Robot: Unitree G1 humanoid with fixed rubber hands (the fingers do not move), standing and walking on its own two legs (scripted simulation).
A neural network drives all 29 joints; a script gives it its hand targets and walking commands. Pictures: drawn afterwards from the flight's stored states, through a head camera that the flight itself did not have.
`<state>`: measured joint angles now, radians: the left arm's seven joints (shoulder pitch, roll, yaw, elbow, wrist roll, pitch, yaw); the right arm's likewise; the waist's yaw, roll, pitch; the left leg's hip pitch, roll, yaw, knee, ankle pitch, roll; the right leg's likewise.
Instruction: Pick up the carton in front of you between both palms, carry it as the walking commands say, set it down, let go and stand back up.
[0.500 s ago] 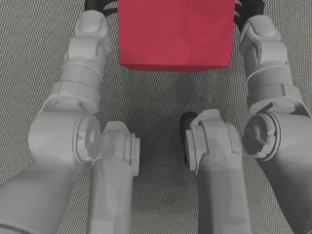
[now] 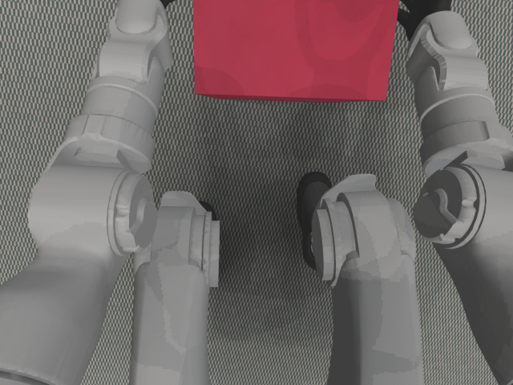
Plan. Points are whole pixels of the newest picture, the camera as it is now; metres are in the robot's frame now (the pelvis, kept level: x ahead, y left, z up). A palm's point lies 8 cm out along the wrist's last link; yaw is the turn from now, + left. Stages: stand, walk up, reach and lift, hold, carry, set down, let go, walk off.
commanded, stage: set down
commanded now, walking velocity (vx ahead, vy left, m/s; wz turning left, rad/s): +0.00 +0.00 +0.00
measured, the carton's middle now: (283, 25) +0.52 -0.09 -0.25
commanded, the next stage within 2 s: let go in 1.24 s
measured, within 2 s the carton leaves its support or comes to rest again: neither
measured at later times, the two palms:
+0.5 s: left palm out of the picture +0.56 +0.08 -0.08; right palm out of the picture +0.50 -0.29 -0.08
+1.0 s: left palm out of the picture +0.56 +0.09 +0.06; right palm out of the picture +0.50 -0.30 +0.06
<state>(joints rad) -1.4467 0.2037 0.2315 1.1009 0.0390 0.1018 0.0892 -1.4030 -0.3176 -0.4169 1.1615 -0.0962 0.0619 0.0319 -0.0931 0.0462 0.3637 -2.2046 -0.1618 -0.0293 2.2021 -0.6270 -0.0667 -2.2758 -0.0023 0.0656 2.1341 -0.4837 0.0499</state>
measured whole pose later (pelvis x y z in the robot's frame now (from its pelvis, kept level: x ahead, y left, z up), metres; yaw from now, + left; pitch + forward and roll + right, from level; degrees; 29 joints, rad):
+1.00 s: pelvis +0.03 -0.01 +0.17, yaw -2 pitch +47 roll +3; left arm -1.11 0.22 0.21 0.78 -0.04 0.19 0.12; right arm -1.08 -0.33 -0.30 0.81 0.07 0.17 0.02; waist -0.07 0.03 -0.05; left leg -1.88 -0.07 -0.04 1.59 -0.53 -0.05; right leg -1.97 0.02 0.05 1.55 -0.40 0.01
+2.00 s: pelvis +0.13 -0.02 +0.39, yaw -4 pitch +14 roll +0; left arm 0.06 0.17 0.09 0.51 0.03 -0.02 -0.02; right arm 0.11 -0.20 -0.08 0.48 0.01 -0.02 0.06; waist -0.03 0.00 -0.01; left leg -0.48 -0.02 -0.07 0.55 -0.31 -0.01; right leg -0.55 0.02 0.04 0.53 -0.22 0.00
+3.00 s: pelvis +0.14 -0.02 +0.40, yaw -3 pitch +0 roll +0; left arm 0.17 0.32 0.04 0.78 0.04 0.00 0.02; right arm 0.21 -0.34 -0.04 0.71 -0.04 0.02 -0.02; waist 0.00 0.03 0.01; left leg -0.14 0.00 -0.07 0.49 -0.34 -0.01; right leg -0.22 0.02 0.02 0.50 -0.28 -0.01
